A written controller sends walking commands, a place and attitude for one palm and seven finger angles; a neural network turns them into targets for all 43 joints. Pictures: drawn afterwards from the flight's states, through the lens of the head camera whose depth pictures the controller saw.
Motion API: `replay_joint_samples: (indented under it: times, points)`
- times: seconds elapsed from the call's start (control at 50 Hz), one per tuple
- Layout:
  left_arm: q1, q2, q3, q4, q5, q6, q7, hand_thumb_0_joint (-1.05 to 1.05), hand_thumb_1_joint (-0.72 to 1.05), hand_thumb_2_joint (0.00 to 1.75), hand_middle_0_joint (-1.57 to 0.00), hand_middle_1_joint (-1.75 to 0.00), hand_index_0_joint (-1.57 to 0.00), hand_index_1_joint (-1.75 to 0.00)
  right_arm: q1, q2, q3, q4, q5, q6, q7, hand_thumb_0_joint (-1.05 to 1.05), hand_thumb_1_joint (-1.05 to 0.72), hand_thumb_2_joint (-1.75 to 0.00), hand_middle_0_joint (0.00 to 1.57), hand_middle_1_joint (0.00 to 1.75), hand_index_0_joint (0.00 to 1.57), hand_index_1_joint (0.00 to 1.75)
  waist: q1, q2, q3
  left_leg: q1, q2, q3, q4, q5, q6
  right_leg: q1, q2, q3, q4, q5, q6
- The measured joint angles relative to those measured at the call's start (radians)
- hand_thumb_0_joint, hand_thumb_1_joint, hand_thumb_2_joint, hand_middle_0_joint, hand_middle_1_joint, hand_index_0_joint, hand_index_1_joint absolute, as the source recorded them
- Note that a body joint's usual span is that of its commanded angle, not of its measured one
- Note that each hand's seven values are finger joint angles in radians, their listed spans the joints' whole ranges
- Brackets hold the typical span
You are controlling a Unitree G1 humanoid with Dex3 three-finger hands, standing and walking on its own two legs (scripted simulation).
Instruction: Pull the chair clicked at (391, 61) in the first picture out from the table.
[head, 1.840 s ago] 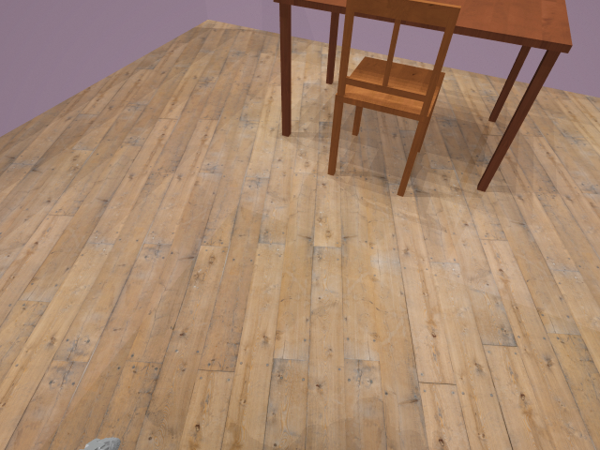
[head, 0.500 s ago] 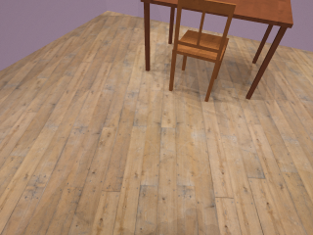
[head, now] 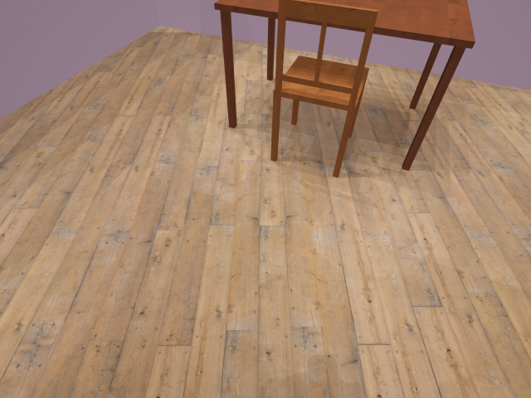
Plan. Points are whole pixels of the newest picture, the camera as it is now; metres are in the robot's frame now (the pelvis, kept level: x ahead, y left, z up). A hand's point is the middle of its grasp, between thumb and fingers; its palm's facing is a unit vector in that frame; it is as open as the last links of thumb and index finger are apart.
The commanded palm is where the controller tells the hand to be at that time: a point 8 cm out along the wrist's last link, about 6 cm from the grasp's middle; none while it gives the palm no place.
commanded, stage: walk to a spot facing it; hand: left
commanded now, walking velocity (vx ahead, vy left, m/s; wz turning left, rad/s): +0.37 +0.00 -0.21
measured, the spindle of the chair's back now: (320, 53) +1.46 -0.14 -0.10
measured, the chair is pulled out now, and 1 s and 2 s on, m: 0.00 0.00 0.00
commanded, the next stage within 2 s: take the last steps up to it in 1.48 s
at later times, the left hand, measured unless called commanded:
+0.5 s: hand (137, 390) +0.17 +0.24 -0.18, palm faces -0.05 -0.99 -0.16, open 7.4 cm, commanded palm none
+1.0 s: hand (224, 230) +0.52 +0.14 -0.16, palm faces -0.21 -0.96 -0.20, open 7.1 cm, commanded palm none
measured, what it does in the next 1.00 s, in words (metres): walks ahead: left foot, then right foot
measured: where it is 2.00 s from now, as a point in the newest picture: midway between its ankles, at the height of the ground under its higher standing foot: (296, 265)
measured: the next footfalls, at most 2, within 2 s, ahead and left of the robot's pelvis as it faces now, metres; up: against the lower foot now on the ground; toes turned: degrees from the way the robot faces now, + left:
left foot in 0.32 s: +0.23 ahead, +0.15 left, +0.00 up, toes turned +4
right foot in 0.82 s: +0.43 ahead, -0.13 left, +0.00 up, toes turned -22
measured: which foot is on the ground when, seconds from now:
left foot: down 0.00-0.04, up 0.06-0.30, down 0.32-0.84, up 0.86-1.00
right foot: down 0.00-0.32, up 0.34-0.80, down 0.82-1.00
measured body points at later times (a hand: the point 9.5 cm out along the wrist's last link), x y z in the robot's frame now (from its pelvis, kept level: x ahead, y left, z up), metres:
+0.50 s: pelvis +0.17 +0.06 +0.00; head +0.19 +0.08 +0.45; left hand +0.17 +0.29 -0.16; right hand +0.22 -0.18 -0.13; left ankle +0.19 +0.14 -0.73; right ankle +0.12 -0.06 -0.63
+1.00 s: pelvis +0.39 -0.02 +0.00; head +0.42 -0.02 +0.45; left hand +0.53 +0.19 -0.14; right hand +0.29 -0.22 -0.15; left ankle +0.39 +0.12 -0.65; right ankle +0.39 -0.11 -0.73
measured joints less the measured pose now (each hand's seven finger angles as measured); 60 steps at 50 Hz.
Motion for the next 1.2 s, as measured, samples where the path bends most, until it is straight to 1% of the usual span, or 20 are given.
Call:
replay_joint_samples:
  times: [0.06,0.12,0.16,0.24,0.3,0.34,0.38,0.42,0.48,0.54,0.62,0.7,0.78,0.82,0.84,0.9,0.96,1.02,1.08,1.2]
  points:
    - [0.034,-0.037,0.008,0.000,0.002,-0.026,0.005,0.00,0.91,0.90,-0.20,-0.30,-0.20,-0.30,0.045,0.014,-0.008,0.012,0.003,0.000,-0.003,0.01,-0.90,-0.90,0.20,0.30,0.20,0.30,-0.003,0.030,0.005,-0.044,0.028,-0.009,0.136,-0.064,0.003,0.016,0.024,-0.022,0.020,-0.046,-0.008]
    - [0.077,-0.069,0.013,-0.004,0.002,-0.058,0.024,0.00,0.91,0.90,-0.20,-0.30,-0.20,-0.30,0.041,0.028,-0.011,0.024,0.000,0.014,-0.004,0.01,-0.91,-0.90,0.20,0.30,0.20,0.30,0.022,0.023,0.020,-0.164,0.022,0.007,0.405,-0.141,0.004,0.058,0.023,-0.019,-0.021,-0.049,-0.017]
    - [0.114,-0.087,0.012,0.003,0.007,-0.064,0.034,0.00,0.91,0.90,-0.20,-0.30,-0.20,-0.30,0.014,0.034,-0.017,0.012,0.000,0.016,-0.001,0.01,-0.91,-0.90,0.20,0.30,0.20,0.30,0.033,0.012,0.030,-0.239,0.022,0.022,0.469,-0.139,0.001,0.095,0.017,-0.004,-0.071,-0.040,-0.014]
    - [0.172,-0.105,0.012,0.045,0.010,-0.051,0.036,0.00,0.90,0.90,-0.20,-0.30,-0.20,-0.30,-0.066,0.047,-0.026,-0.047,0.006,0.003,0.012,0.01,-0.91,-0.90,0.20,0.30,0.20,0.30,0.038,-0.014,0.041,-0.330,0.038,0.034,0.348,-0.041,0.001,0.162,-0.002,0.028,-0.156,-0.032,0.006]
    - [0.193,-0.106,0.017,0.074,0.004,-0.043,0.032,0.00,0.90,0.90,-0.20,-0.30,-0.20,-0.30,-0.122,0.056,-0.027,-0.096,0.009,-0.025,0.016,0.01,-0.91,-0.90,0.20,0.30,0.20,0.30,0.033,-0.031,0.057,-0.305,0.036,0.047,0.157,0.086,0.007,0.200,-0.018,0.048,-0.153,-0.069,0.029]
    - [0.201,-0.107,0.026,0.085,-0.003,-0.035,0.027,0.00,0.90,0.90,-0.20,-0.30,-0.20,-0.30,-0.145,0.056,-0.027,-0.122,0.003,-0.057,0.008,0.01,-0.91,-0.90,0.20,0.30,0.20,0.30,0.026,-0.029,0.066,-0.269,0.042,0.064,0.109,0.170,0.030,0.156,-0.018,0.048,0.006,-0.128,0.019]
    - [0.174,-0.095,0.032,0.088,-0.005,-0.021,0.026,0.00,0.90,0.90,-0.20,-0.30,-0.20,-0.30,-0.151,0.068,-0.027,-0.133,-0.002,-0.071,-0.001,0.01,-0.91,-0.90,0.20,0.30,0.20,0.30,0.024,-0.035,0.072,-0.248,0.047,0.097,0.164,0.111,0.050,0.034,-0.016,0.026,0.321,-0.144,-0.010]
    - [0.130,-0.073,0.041,0.072,0.000,-0.012,0.025,0.01,0.90,0.90,-0.20,-0.30,-0.20,-0.30,-0.129,0.082,-0.026,-0.128,-0.004,-0.070,-0.006,0.00,-0.91,-0.90,0.20,0.30,0.20,0.30,0.018,-0.037,0.063,-0.196,0.046,0.118,0.136,0.068,0.058,-0.091,-0.026,-0.027,0.552,-0.093,-0.023]
    - [0.048,-0.040,0.058,0.018,0.009,-0.012,0.020,0.01,0.91,0.90,-0.20,-0.30,-0.20,-0.30,-0.074,0.096,-0.042,-0.101,0.002,-0.074,-0.028,-0.01,-0.93,-0.90,0.20,0.30,0.20,0.30,0.015,-0.040,0.047,-0.111,0.032,0.142,0.032,0.084,0.054,-0.240,-0.059,-0.083,0.643,0.010,-0.019]
    - [-0.026,-0.026,0.070,-0.042,0.011,-0.012,0.015,0.00,0.91,0.90,-0.20,-0.30,-0.20,-0.30,-0.016,0.075,-0.049,-0.069,-0.002,-0.074,-0.032,-0.02,-0.95,-0.90,0.20,0.30,0.20,0.30,0.012,-0.040,0.026,-0.035,0.013,0.168,-0.065,0.096,0.058,-0.341,-0.092,-0.102,0.591,0.097,-0.002]
    - [-0.119,-0.021,0.074,-0.097,0.012,-0.007,0.004,0.00,0.91,0.90,-0.19,-0.30,-0.19,-0.30,0.054,0.059,-0.047,-0.026,-0.004,-0.068,-0.026,-0.01,-0.94,-0.90,0.20,0.30,0.20,0.30,-0.003,-0.033,0.025,0.059,-0.006,0.195,-0.158,0.092,0.053,-0.392,-0.129,-0.112,0.417,0.183,0.016]
    - [-0.198,-0.022,0.067,-0.120,0.010,-0.002,-0.003,0.00,0.91,0.90,-0.19,-0.30,-0.19,-0.30,0.112,0.059,-0.043,0.004,-0.010,-0.063,-0.022,0.00,-0.93,-0.90,0.20,0.30,0.20,0.30,-0.037,-0.018,0.053,0.141,-0.004,0.217,-0.196,0.055,0.033,-0.361,-0.137,-0.134,0.202,0.205,0.011]
    - [-0.252,-0.028,0.058,-0.129,0.008,-0.006,-0.007,0.00,0.91,0.90,-0.19,-0.30,-0.19,-0.30,0.166,0.066,-0.038,0.032,-0.016,-0.052,-0.018,0.00,-0.92,-0.90,0.20,0.30,0.20,0.30,-0.072,0.003,0.081,0.205,0.023,0.241,-0.175,-0.019,-0.004,-0.292,-0.106,-0.166,0.062,0.171,-0.018]
    - [-0.264,-0.029,0.050,-0.135,0.011,-0.028,-0.009,0.00,0.91,0.90,-0.19,-0.30,-0.20,-0.30,0.199,0.074,-0.034,0.050,-0.012,-0.044,-0.015,0.00,-0.91,-0.90,0.20,0.30,0.20,0.30,-0.078,0.012,0.088,0.196,0.059,0.238,-0.066,-0.087,-0.021,-0.218,-0.079,-0.190,-0.019,0.185,-0.046]
    - [-0.268,-0.030,0.050,-0.136,0.011,-0.046,-0.006,0.00,0.91,0.90,-0.19,-0.30,-0.20,-0.30,0.205,0.081,-0.031,0.060,-0.006,-0.037,-0.012,0.00,-0.91,-0.90,0.20,0.30,0.20,0.30,-0.075,0.012,0.093,0.148,0.083,0.222,0.071,-0.102,-0.016,-0.215,-0.075,-0.196,-0.004,0.234,-0.055]
    - [-0.249,-0.047,0.042,-0.128,-0.004,-0.070,0.004,0.00,0.91,0.90,-0.20,-0.30,-0.20,-0.30,0.172,0.084,-0.030,0.070,0.005,-0.013,-0.007,0.01,-0.91,-0.90,0.20,0.30,0.20,0.30,-0.069,0.020,0.113,-0.067,0.087,0.074,0.553,-0.094,0.005,-0.179,-0.057,-0.204,0.055,0.143,-0.050]
    - [-0.192,-0.067,0.039,-0.098,-0.008,-0.067,0.018,0.00,0.91,0.90,-0.20,-0.30,-0.20,-0.30,0.111,0.078,-0.037,0.040,-0.002,-0.002,-0.007,0.01,-0.91,-0.90,0.20,0.30,0.20,0.30,-0.063,0.024,0.101,-0.237,0.101,0.025,0.680,0.003,0.004,-0.097,-0.038,-0.204,-0.027,0.134,-0.034]
    - [-0.139,-0.049,0.063,-0.075,-0.008,-0.071,0.038,-0.03,0.95,0.90,-0.20,-0.30,-0.20,-0.30,0.053,0.076,-0.045,-0.008,-0.008,-0.004,-0.004,0.01,-0.91,-0.90,0.20,0.30,0.20,0.30,-0.056,0.025,0.073,-0.345,0.125,0.017,0.579,0.064,-0.011,-0.031,-0.024,-0.205,-0.109,0.139,-0.032]
    - [-0.092,-0.030,0.057,-0.043,-0.001,-0.065,0.032,-0.02,0.95,0.90,-0.20,-0.30,-0.20,-0.30,-0.002,0.072,-0.049,-0.050,-0.010,-0.006,0.004,0.01,-0.91,-0.90,0.20,0.30,0.19,0.30,-0.046,0.023,0.050,-0.385,0.136,0.029,0.418,0.120,-0.021,0.024,-0.019,-0.204,-0.159,0.127,-0.021]
    - [-0.005,-0.023,0.050,0.000,0.002,-0.055,0.020,-0.01,0.93,0.90,-0.20,-0.30,-0.20,-0.30,-0.069,0.036,-0.054,-0.089,-0.007,-0.026,0.019,0.01,-0.93,-0.90,0.20,0.30,0.19,0.30,-0.001,0.006,0.032,-0.294,0.105,0.068,0.120,0.152,-0.010,0.117,-0.034,-0.199,-0.140,0.027,0.027]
